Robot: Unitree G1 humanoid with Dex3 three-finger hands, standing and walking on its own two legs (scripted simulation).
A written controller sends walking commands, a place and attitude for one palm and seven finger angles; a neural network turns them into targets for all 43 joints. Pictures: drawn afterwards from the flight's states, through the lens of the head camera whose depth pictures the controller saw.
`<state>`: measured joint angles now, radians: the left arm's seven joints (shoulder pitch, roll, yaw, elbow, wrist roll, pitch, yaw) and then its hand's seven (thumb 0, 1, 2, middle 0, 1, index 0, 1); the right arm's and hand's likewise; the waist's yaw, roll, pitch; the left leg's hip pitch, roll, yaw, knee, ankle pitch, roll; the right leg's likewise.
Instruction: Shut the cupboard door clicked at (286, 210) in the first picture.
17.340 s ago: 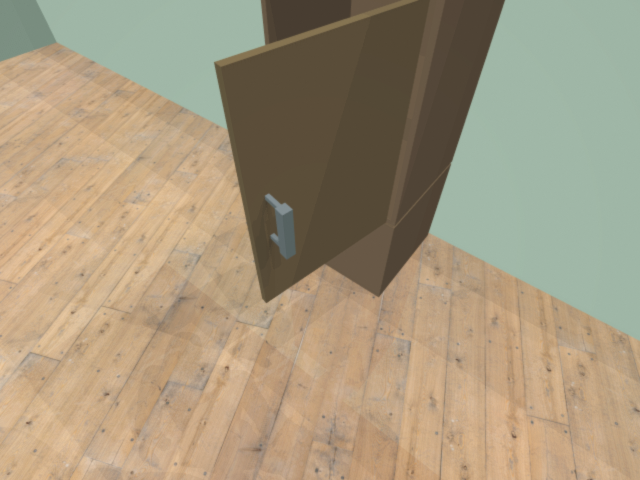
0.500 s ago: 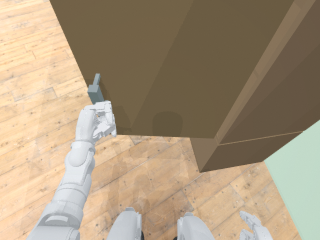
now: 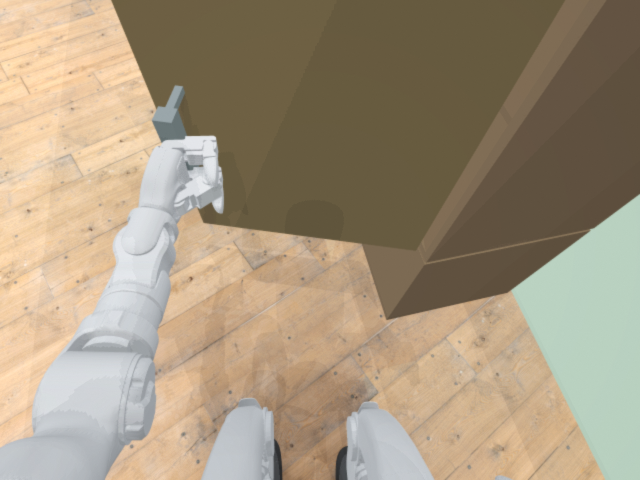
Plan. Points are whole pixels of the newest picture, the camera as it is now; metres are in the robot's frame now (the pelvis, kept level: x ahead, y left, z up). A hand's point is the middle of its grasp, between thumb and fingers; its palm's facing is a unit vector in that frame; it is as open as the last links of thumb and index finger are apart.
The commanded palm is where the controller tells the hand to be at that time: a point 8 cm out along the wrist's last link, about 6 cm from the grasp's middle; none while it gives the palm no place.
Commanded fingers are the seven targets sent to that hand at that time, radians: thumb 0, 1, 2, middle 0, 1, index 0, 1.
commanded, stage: push the door shut along its arc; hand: left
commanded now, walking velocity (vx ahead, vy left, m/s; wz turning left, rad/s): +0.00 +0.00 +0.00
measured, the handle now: (184, 139) +0.54 +0.17 +0.05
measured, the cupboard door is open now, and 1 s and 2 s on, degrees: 70 60 50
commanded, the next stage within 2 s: pull the fist back off the door in 1.20 s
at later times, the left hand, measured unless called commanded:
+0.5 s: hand (243, 150) +0.52 +0.08 +0.05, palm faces -0.32 -0.94 -0.06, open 3.1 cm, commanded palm +0.53 +0.12 +0.05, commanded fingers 0.00 0.90 0.90 -1.30 -1.50 -1.30 -1.50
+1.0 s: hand (261, 125) +0.56 +0.06 +0.06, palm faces -0.41 -0.91 -0.05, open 3.0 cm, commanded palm +0.58 +0.07 +0.05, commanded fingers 0.00 0.90 0.90 -1.30 -1.50 -1.30 -1.50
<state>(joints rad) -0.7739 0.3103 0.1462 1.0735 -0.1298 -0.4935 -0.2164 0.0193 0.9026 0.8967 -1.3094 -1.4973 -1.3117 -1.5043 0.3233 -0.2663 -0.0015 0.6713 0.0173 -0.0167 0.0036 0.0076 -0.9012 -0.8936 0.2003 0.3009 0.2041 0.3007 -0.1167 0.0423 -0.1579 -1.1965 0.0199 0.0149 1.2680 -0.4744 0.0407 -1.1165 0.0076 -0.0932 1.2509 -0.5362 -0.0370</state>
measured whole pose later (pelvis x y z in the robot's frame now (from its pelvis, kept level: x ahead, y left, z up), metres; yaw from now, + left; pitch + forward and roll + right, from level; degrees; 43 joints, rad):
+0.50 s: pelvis +0.00 +0.01 -0.02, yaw -2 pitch +27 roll -4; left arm -1.04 0.42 0.19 1.22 -0.07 -0.40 -0.31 0.02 0.90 0.90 -1.30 -1.50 -1.30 -1.50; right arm 0.36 -0.27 0.03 0.66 0.00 -0.02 0.02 0.01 -0.90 -0.89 0.20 0.30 0.20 0.30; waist -0.20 0.06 -0.15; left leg -1.33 0.04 0.01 1.35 -0.49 0.05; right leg -1.24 0.03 -0.10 1.30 -0.54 -0.03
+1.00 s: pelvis +0.00 +0.00 -0.03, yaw -3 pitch +30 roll -5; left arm -1.22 0.50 0.19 1.28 -0.05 -0.28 -0.38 0.00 0.89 0.94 -1.30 -1.50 -1.30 -1.50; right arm 0.39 -0.26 0.04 0.68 -0.01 -0.05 0.01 0.00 -0.90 -0.89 0.20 0.30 0.21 0.30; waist -0.24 0.06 -0.14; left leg -1.41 0.06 0.00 1.39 -0.51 0.04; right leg -1.31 0.04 -0.11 1.33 -0.55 -0.04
